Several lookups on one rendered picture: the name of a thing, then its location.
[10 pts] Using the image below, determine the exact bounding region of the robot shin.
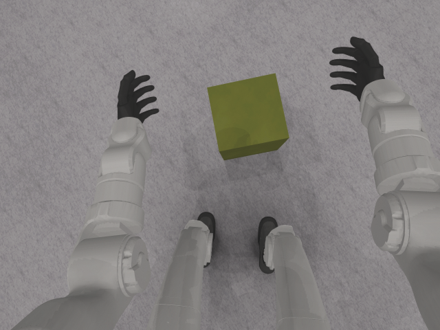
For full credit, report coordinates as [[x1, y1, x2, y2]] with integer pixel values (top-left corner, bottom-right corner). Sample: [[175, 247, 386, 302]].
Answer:
[[179, 220, 209, 236], [263, 225, 302, 267]]

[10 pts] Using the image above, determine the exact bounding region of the right robot hand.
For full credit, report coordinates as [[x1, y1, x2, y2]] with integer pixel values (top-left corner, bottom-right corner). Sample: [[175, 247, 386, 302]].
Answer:
[[329, 36, 385, 101]]

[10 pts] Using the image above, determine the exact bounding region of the right robot forearm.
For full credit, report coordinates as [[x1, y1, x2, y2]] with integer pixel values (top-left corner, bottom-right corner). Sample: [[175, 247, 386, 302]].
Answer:
[[360, 79, 440, 196]]

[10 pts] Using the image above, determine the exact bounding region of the left robot upper arm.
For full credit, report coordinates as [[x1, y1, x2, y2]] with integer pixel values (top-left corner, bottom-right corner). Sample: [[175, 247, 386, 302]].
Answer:
[[11, 234, 151, 330]]

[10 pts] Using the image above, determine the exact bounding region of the carton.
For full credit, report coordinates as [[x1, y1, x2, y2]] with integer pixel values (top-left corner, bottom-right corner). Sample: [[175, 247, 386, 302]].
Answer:
[[207, 73, 289, 160]]

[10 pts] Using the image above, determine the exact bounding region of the left robot hand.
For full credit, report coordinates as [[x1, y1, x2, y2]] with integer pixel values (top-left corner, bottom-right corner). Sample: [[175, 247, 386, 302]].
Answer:
[[117, 70, 159, 124]]

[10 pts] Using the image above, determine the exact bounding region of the left robot forearm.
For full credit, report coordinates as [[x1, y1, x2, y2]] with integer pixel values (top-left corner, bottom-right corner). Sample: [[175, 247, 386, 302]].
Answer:
[[67, 117, 152, 288]]

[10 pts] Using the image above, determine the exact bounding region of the robot right shin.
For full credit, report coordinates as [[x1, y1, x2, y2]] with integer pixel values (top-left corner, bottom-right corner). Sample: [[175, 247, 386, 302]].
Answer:
[[263, 225, 302, 267]]

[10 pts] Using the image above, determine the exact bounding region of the right robot upper arm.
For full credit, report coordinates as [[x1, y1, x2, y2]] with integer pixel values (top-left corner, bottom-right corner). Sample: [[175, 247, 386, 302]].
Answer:
[[371, 190, 440, 330]]

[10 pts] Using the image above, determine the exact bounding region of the robot left shin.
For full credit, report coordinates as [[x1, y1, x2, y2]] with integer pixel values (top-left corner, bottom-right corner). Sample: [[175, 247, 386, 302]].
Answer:
[[179, 220, 209, 236]]

